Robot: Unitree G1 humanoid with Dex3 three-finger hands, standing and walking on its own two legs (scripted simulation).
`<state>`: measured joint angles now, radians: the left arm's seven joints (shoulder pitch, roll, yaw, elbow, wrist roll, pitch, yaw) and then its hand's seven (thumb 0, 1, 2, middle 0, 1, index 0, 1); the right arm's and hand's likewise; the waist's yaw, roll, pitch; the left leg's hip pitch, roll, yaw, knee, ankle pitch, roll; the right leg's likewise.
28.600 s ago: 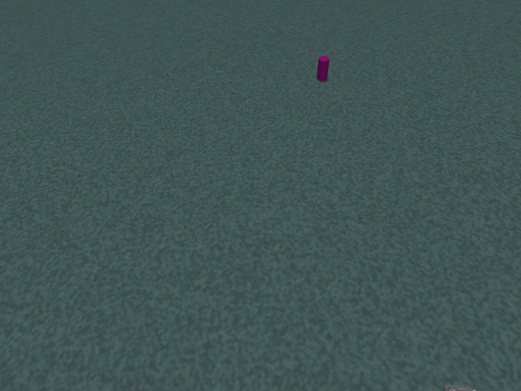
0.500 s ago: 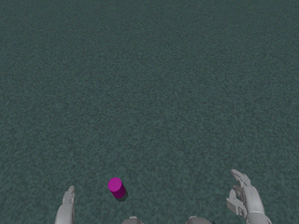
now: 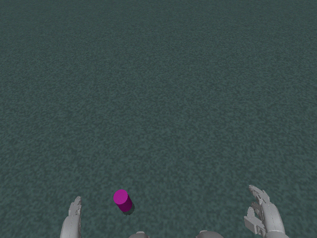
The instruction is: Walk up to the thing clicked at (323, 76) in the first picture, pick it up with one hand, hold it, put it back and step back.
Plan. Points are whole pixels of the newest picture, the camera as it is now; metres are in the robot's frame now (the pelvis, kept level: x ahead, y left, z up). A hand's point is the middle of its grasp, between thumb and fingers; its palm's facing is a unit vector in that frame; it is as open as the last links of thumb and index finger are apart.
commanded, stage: home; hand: left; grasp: from the side
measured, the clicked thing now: (123, 200) +0.40 +0.25 -0.64
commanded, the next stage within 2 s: stand in 1.00 s
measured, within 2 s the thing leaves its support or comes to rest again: neither
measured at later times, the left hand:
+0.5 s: hand (98, 230) +0.17 +0.18 -0.06, palm faces +0.11 -0.95 -0.30, open 17.4 cm
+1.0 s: hand (97, 226) +0.18 +0.19 -0.06, palm faces +0.11 -0.95 -0.29, open 17.4 cm
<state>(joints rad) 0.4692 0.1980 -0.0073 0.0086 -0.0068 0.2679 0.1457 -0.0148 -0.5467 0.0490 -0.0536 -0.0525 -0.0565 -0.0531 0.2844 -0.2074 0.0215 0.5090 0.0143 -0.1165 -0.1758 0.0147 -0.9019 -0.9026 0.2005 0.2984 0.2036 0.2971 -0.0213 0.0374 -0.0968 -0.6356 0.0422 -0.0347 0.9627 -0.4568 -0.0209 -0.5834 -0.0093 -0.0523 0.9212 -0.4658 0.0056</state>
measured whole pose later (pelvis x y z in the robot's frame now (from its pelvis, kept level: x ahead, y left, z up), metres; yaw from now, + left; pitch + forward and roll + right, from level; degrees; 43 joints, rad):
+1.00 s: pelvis +0.01 +0.00 +0.00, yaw +0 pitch +8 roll -2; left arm 0.46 0.19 0.00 0.02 0.00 0.26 0.14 -0.01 -0.52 0.06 -0.06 -0.06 -0.06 -0.06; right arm 0.27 -0.20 0.02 0.52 0.01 -0.13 -0.17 0.01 -0.90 -0.90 0.20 0.30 0.20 0.30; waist -0.02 0.03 -0.10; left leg -0.62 0.04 -0.03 0.95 -0.47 -0.02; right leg -0.56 -0.01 -0.05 0.91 -0.47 0.01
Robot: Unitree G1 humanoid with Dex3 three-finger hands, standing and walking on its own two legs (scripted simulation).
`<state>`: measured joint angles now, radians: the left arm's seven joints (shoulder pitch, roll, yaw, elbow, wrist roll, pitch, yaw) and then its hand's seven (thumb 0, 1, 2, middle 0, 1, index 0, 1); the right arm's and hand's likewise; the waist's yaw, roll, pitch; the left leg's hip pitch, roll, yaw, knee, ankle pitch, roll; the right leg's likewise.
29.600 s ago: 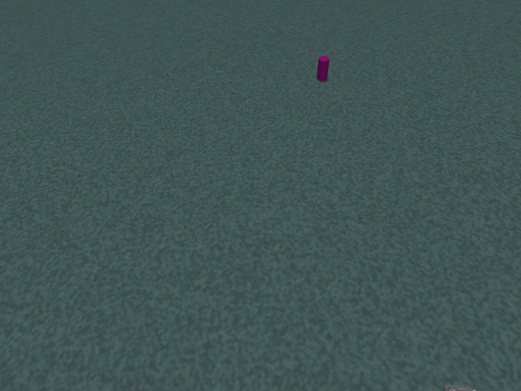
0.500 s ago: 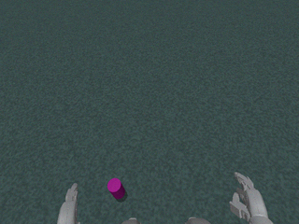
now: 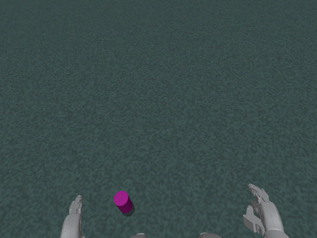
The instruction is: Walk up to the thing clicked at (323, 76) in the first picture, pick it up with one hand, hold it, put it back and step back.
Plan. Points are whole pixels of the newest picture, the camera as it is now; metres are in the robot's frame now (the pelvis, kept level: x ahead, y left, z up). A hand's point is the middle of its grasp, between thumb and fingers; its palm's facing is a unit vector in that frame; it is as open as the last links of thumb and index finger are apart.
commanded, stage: stand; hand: left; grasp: from the side
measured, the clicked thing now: (123, 202) +0.39 +0.24 -0.65
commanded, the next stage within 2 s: none
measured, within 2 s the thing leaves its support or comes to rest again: neither
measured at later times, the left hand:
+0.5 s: hand out of the picture +0.15 +0.19 -0.08, palm faces +0.02 -0.94 -0.34, open 10.3 cm
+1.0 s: hand out of the picture +0.05 +0.25 -0.11, palm faces +0.00 -0.94 -0.34, open 7.4 cm
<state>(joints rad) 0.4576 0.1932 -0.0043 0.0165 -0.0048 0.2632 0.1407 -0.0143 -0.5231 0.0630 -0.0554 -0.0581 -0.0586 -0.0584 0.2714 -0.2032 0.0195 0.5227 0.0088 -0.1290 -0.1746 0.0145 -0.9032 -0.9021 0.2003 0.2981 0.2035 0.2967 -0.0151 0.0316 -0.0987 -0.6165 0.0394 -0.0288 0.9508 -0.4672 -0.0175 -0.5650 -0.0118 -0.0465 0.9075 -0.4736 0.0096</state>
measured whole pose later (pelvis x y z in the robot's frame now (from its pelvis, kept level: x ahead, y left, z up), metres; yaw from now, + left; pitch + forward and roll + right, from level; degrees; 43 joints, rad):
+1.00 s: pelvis -0.02 +0.01 +0.05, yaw +0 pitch -3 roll +0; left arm 0.20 0.32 0.01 0.99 0.03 0.00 0.02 0.00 0.90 0.90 -0.20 -0.30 -0.21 -0.30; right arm 0.19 -0.29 -0.02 1.04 -0.03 -0.01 0.00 0.01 -0.91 -0.90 0.20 0.30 0.20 0.30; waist 0.01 0.00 0.05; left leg -0.21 0.00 0.00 0.50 -0.24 0.01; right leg -0.18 -0.05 -0.03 0.51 -0.27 0.03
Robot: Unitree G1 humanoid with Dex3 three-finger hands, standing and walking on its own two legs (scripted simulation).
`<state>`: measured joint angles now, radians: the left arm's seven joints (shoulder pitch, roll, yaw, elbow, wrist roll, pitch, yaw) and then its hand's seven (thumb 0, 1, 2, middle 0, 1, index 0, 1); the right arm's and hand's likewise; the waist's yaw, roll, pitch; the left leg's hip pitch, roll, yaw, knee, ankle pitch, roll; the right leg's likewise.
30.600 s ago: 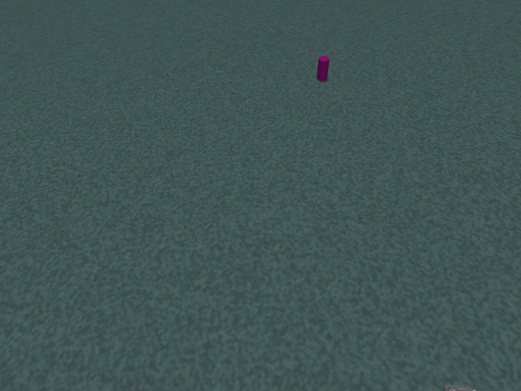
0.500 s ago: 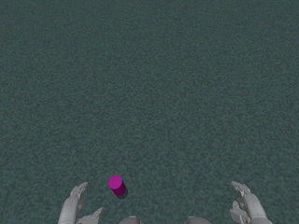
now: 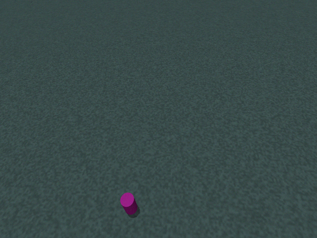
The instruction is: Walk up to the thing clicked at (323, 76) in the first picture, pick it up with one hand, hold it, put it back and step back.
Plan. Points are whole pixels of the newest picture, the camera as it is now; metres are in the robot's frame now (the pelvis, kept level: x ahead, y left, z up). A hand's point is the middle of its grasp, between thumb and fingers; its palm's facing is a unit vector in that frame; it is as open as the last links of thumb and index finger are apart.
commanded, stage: stand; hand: left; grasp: from the side
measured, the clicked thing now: (129, 203) +0.41 +0.23 -0.69
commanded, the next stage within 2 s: step back in 1.62 s
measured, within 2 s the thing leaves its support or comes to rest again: neither
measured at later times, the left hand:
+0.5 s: hand out of the picture +0.05 +0.24 -0.15, palm faces -0.02 -0.94 -0.35, open 7.3 cm
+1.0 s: hand out of the picture +0.09 +0.23 -0.15, palm faces -0.03 -0.94 -0.35, open 7.3 cm
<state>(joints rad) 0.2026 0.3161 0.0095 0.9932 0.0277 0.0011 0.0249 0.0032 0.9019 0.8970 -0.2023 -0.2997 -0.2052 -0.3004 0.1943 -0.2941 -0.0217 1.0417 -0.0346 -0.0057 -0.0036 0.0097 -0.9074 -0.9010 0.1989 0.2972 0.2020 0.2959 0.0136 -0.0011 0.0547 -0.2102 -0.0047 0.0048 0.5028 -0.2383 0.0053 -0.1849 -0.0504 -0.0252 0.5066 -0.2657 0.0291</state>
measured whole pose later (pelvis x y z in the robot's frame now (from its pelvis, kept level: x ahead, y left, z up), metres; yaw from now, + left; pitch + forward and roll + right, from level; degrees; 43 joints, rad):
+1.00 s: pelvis +0.01 -0.01 +0.01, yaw -1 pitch -3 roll +0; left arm 0.10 0.32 0.01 1.16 0.02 -0.01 0.01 0.00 0.90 0.90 -0.20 -0.30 -0.21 -0.30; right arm 0.11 -0.33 -0.01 1.16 -0.02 -0.01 0.00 0.01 -0.91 -0.90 0.20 0.30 0.20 0.30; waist 0.00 0.01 0.06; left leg -0.11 0.02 0.01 0.31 -0.16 -0.02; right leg -0.10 -0.03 -0.02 0.34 -0.20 0.01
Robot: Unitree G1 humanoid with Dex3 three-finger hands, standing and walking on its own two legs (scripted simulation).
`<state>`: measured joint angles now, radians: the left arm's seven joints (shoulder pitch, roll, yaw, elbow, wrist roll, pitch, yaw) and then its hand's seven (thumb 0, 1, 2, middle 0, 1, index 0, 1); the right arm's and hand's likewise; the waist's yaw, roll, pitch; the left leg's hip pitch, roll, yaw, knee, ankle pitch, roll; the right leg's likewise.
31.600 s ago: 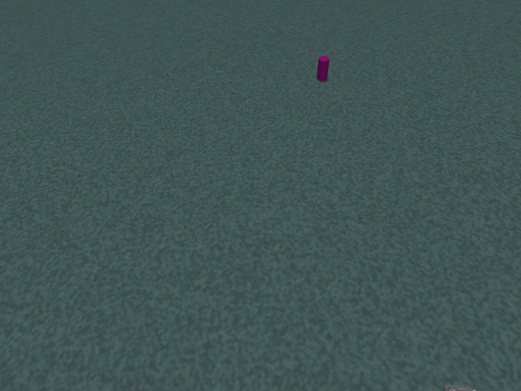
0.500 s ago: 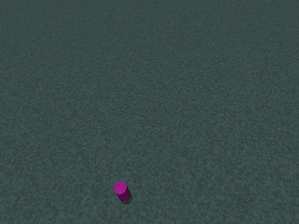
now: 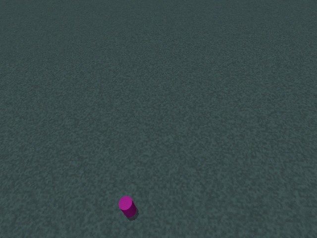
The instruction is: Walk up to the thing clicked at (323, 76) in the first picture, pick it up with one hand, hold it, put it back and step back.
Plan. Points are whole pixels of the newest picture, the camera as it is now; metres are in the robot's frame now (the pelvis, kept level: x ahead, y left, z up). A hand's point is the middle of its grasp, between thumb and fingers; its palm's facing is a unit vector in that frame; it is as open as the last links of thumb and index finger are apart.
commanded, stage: stand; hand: left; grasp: from the side
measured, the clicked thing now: (127, 206) +0.39 +0.25 -0.71
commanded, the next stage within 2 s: step back in 0.62 s
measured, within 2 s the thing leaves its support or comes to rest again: neither
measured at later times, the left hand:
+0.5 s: hand out of the picture +0.07 +0.24 -0.16, palm faces -0.01 -0.94 -0.35, open 7.3 cm
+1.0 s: hand out of the picture +0.09 +0.31 -0.18, palm faces -0.03 -0.93 -0.37, open 7.3 cm
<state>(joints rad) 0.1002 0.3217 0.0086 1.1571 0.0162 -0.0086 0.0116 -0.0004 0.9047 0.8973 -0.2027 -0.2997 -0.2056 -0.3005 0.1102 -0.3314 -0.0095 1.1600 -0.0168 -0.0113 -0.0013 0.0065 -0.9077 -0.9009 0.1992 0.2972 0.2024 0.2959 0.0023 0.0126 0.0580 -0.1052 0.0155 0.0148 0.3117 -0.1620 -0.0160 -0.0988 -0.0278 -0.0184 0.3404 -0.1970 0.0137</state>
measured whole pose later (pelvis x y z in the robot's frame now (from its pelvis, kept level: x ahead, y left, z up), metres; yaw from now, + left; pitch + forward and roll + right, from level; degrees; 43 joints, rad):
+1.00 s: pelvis -0.05 +0.04 -0.02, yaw +0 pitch -1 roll -1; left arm 0.01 0.41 0.07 0.91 0.01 0.06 0.04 0.00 0.91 0.90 -0.20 -0.30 -0.20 -0.30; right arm 0.15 -0.36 -0.06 0.99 -0.03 0.03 0.00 0.01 -0.91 -0.90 0.20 0.30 0.20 0.30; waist -0.02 -0.06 0.21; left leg -0.27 -0.04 0.00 0.63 -0.35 0.06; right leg -0.44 0.06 0.14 0.92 -0.52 -0.03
